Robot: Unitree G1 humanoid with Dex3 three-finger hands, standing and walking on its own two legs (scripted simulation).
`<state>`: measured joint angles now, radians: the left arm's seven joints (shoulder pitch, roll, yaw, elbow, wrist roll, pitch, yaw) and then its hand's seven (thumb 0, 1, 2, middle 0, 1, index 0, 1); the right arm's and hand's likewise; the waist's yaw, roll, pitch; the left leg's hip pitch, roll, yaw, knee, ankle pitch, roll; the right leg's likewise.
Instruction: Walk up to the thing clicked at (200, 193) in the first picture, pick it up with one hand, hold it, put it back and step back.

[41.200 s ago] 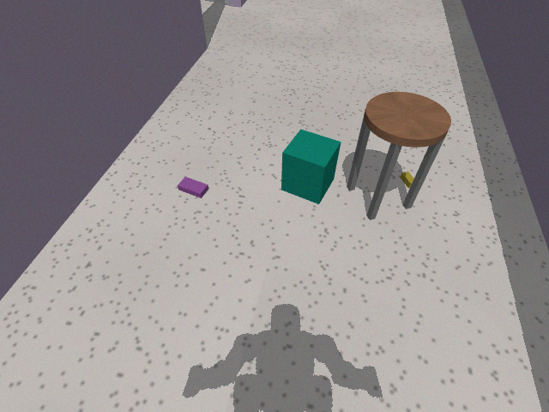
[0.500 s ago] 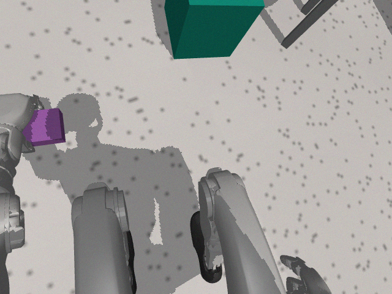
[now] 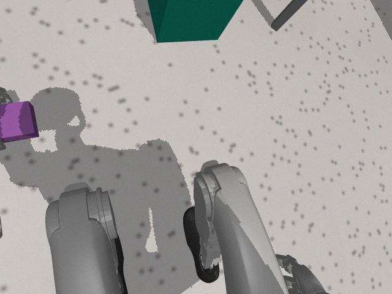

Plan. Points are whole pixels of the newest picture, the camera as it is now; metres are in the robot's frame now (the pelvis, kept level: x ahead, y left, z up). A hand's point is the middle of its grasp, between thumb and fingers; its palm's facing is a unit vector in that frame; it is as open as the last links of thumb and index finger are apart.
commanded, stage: lower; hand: left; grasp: from above
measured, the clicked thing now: out of the picture +0.45 +0.34 -0.21
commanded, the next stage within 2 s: rest in 0.30 s
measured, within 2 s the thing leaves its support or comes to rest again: rests again in 0.94 s
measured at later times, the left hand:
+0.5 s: hand (2, 132) +0.44 +0.34 -0.24, palm faces -0.46 -0.12 -0.88, open 9.6 cm
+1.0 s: hand (10, 136) +0.44 +0.34 -0.27, palm faces -0.47 -0.15 -0.87, open 9.6 cm
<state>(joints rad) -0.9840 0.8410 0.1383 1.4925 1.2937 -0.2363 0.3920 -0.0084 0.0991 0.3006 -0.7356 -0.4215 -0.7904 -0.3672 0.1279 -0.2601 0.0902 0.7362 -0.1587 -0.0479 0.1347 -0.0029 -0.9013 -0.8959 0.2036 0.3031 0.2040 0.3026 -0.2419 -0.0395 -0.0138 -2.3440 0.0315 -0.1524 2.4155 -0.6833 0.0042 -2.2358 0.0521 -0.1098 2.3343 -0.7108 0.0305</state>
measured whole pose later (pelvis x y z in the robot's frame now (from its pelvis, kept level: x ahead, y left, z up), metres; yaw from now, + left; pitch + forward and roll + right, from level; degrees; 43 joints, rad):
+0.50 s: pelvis +0.00 +0.00 -0.03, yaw -3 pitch +32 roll -11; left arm -0.98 0.94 0.18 1.59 1.34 -0.28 0.49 -0.01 0.08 0.34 -0.74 -0.43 -0.79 -0.37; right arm 0.09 -0.28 0.16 0.73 -0.21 -0.07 0.15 0.00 -0.90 -0.89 0.20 0.30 0.20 0.30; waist -0.28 -0.10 0.06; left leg -2.38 0.03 -0.21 2.52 -0.71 0.00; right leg -2.26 0.07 -0.15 2.41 -0.72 0.03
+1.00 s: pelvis +0.00 +0.00 -0.03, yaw -5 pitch +28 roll -13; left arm -0.98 1.03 0.20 1.66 1.32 -0.28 0.55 -0.01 0.09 0.34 -0.72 -0.44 -0.78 -0.38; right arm 0.06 -0.31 0.24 0.69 -0.25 -0.13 0.18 0.00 -0.89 -0.89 0.20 0.30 0.20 0.30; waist -0.32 -0.15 0.13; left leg -2.38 0.04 -0.25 2.57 -0.72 0.00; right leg -2.25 0.09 -0.19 2.42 -0.70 0.05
